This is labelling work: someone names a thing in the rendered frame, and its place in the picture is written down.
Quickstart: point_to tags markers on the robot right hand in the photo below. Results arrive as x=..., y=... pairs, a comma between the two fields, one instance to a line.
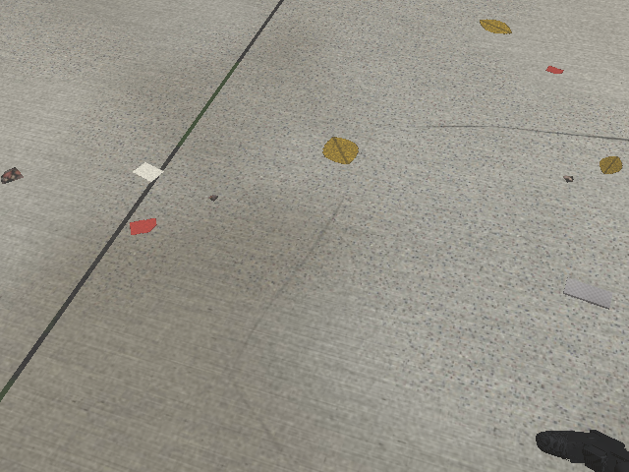
x=598, y=451

